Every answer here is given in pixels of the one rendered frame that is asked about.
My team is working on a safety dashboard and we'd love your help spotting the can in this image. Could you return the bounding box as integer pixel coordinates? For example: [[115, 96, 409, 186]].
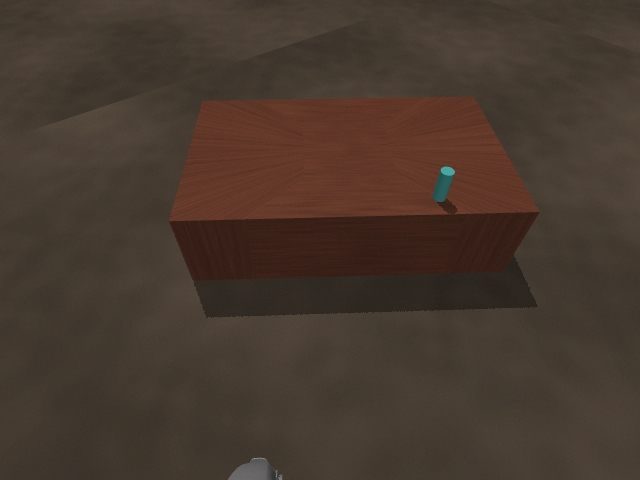
[[432, 167, 455, 202]]

